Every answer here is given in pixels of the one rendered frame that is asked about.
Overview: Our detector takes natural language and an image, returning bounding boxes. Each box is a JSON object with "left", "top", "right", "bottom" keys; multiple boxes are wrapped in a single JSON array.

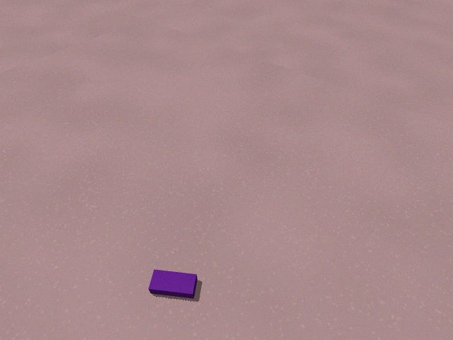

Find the carton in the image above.
[{"left": 149, "top": 269, "right": 197, "bottom": 299}]

